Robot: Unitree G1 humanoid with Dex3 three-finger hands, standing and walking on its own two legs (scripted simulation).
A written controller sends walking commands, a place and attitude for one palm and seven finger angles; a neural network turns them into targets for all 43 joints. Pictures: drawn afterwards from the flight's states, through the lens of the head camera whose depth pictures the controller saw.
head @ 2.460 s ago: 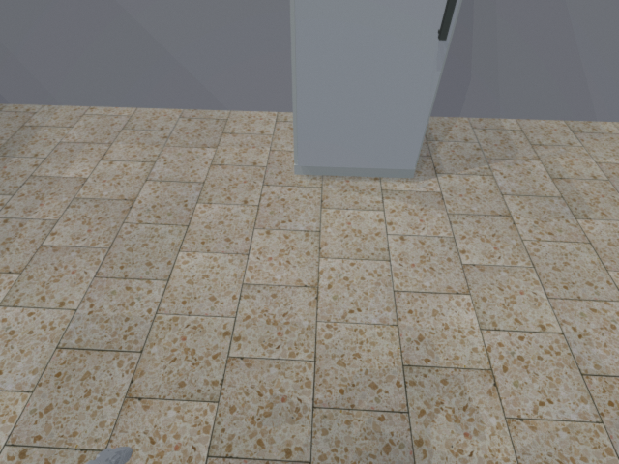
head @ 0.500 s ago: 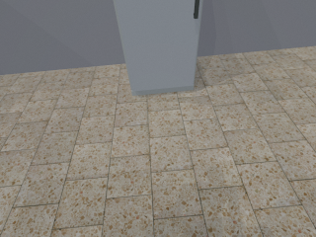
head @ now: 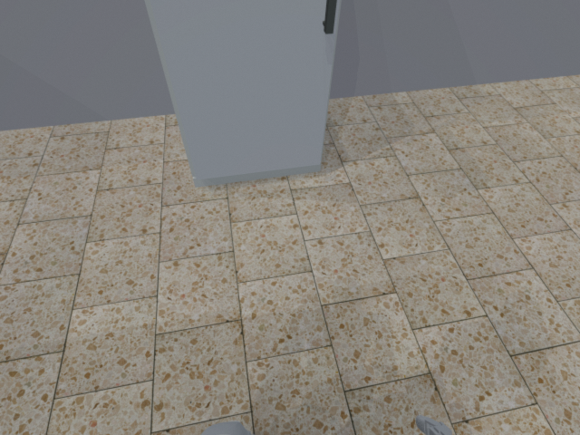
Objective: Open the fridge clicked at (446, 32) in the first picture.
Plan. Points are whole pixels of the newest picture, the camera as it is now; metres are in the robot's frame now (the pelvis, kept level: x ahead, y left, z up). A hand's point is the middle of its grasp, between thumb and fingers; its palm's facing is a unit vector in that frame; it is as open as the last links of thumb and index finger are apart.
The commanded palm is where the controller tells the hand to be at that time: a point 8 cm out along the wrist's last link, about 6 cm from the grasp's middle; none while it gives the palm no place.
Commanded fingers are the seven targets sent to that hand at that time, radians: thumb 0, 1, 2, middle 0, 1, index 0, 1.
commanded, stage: walk to a spot facing it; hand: right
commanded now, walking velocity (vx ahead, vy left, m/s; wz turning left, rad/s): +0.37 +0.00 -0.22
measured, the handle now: out of the picture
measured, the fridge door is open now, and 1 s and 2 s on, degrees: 0 0 0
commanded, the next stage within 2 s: turn to face it in 0.74 s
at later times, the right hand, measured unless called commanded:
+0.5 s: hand (447, 431) +0.18 -0.23 -0.16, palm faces +0.15 +0.98 -0.14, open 7.4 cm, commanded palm none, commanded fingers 0.00 -0.90 -0.90 0.20 0.30 0.20 0.30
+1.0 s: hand (399, 235) +0.55 -0.19 -0.15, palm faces +0.04 +0.98 -0.21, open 7.3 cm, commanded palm none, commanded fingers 0.00 -0.90 -0.90 0.20 0.30 0.20 0.30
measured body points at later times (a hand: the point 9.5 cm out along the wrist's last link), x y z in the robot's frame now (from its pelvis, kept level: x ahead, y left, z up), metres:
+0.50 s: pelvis +0.23 -0.06 +0.02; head +0.24 -0.09 +0.47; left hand +0.33 +0.17 -0.11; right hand +0.17 -0.28 -0.15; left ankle +0.21 +0.09 -0.63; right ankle +0.24 -0.13 -0.72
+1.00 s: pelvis +0.45 -0.01 +0.01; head +0.49 +0.00 +0.46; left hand +0.40 +0.21 -0.15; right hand +0.54 -0.24 -0.13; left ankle +0.52 +0.07 -0.72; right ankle +0.36 -0.14 -0.63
